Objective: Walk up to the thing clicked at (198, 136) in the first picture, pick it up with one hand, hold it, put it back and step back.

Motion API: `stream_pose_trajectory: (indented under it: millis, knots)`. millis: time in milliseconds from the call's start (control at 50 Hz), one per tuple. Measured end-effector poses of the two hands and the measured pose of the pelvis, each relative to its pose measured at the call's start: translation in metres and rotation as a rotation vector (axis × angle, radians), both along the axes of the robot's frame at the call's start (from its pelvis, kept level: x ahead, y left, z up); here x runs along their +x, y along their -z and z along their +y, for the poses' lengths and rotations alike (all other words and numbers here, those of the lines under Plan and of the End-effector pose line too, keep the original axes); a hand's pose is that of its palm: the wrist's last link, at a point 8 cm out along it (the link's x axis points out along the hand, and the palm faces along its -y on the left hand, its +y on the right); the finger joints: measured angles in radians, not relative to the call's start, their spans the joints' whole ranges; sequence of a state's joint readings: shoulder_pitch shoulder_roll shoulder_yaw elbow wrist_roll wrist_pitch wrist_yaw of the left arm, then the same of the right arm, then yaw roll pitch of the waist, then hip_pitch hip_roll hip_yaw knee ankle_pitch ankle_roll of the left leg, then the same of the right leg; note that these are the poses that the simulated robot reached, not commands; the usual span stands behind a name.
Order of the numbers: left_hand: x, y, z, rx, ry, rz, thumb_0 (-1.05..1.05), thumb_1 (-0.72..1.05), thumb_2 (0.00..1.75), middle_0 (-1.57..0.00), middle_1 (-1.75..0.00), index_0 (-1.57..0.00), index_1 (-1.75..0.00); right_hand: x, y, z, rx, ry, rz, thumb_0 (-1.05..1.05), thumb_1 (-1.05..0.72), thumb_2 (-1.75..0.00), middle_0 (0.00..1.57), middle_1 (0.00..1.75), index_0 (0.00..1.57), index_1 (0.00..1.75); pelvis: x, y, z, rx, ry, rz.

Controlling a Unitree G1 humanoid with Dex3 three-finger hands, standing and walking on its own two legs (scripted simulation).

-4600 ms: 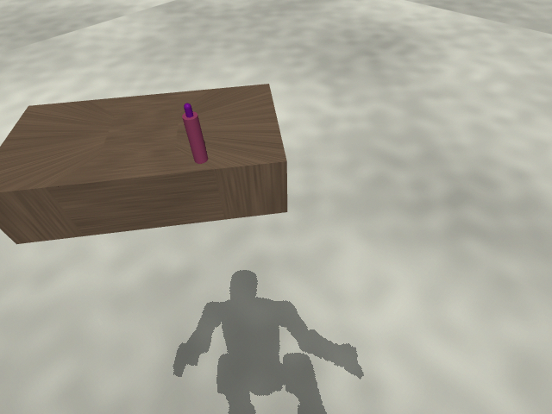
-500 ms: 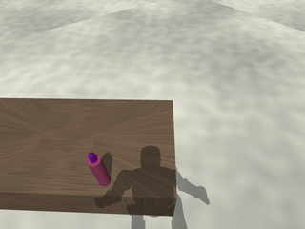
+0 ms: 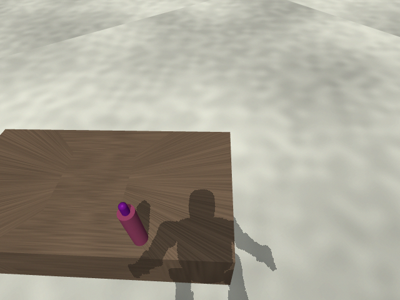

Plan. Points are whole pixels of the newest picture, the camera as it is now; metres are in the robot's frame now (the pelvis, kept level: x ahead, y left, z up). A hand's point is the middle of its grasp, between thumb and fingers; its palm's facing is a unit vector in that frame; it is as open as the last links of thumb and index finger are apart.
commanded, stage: walk up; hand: left
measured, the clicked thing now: (132, 223) +0.42 +0.28 -0.32
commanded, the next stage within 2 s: stand in 0.20 s
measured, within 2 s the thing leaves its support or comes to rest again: neither
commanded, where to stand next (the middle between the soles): +0.04 +0.01 m, yaw +0 degrees
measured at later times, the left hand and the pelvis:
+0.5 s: hand out of the picture +0.09 +0.25 -0.16, palm faces -0.03 -0.94 -0.33, open 7.4 cm; pelvis +0.01 +0.00 +0.00, yaw +0 degrees
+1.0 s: hand out of the picture +0.09 +0.24 -0.15, palm faces -0.03 -0.94 -0.34, open 7.4 cm; pelvis +0.01 -0.01 +0.00, yaw +0 degrees
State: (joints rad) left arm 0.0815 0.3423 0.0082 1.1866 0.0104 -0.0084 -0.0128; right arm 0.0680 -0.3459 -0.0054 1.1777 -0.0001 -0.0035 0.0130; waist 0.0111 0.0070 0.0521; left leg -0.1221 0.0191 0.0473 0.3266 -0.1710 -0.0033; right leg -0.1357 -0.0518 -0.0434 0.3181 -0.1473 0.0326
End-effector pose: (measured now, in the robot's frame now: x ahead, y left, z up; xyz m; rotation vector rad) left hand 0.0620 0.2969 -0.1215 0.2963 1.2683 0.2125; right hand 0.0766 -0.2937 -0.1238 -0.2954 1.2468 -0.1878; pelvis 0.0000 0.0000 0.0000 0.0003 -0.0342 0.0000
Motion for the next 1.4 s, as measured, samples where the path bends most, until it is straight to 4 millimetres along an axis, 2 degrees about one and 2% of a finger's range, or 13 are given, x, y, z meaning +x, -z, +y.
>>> stream_pose_trajectory:
  millis: [400, 1040, 1400]
  knots:
    - [0.027, -0.002, -0.006, -0.003, 0.037, -0.05, 0.01, 0.9, 0.9, -0.2, -0.3, -0.2, -0.3, 0.007, -0.004, -0.005, -0.013, 0.003, -0.016, 0.0, -0.9, -0.9, 0.21, 0.3, 0.21, 0.3, 0.007, -0.001, -0.002, 0.003, -0.001, 0.002]
    - [0.02, -0.004, -0.016, 0.009, 0.034, -0.035, 0.01, 0.9, 0.9, -0.2, -0.3, -0.2, -0.3, 0.006, -0.002, -0.018, -0.012, -0.001, -0.006, 0.0, -0.9, -0.9, 0.21, 0.3, 0.21, 0.3, 0.012, -0.001, -0.015, 0.001, -0.001, -0.003]
    - [0.02, -0.003, -0.016, 0.01, 0.035, -0.026, 0.01, 0.9, 0.9, -0.2, -0.3, -0.2, -0.3, 0.001, -0.001, -0.019, -0.012, -0.003, 0.011, 0.0, -0.9, -0.9, 0.21, 0.3, 0.21, 0.3, 0.014, -0.001, -0.016, 0.002, 0.0, 0.001]
